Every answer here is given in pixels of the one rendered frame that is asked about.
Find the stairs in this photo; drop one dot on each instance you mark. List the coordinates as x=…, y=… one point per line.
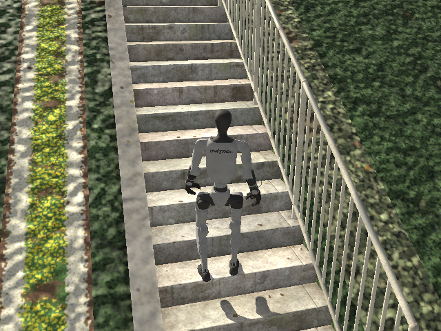
x=185, y=66

